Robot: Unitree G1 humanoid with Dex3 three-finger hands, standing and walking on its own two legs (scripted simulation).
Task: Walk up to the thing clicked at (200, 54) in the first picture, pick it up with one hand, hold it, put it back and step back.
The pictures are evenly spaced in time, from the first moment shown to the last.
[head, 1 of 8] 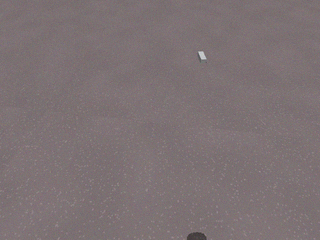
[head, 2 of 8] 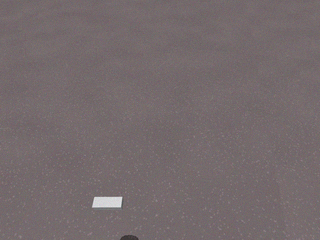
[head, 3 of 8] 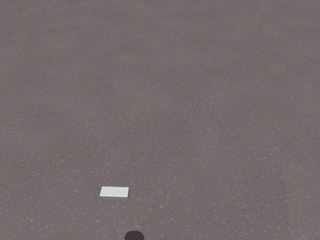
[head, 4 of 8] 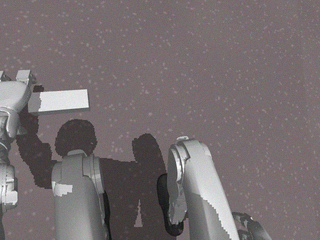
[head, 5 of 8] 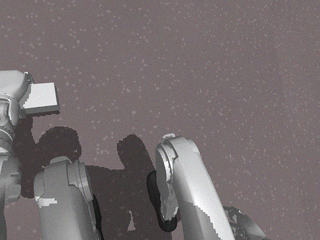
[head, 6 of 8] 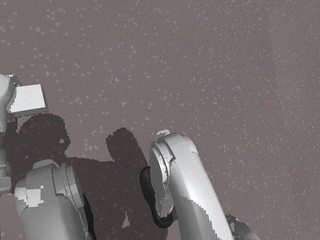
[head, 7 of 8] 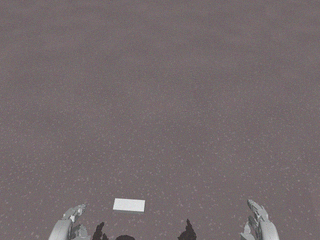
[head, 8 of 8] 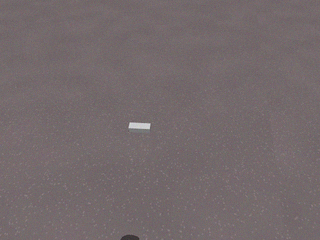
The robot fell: no
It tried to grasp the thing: yes
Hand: left
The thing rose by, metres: 0.68
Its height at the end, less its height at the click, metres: +0.00
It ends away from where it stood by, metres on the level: 0.01
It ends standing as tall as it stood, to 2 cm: yes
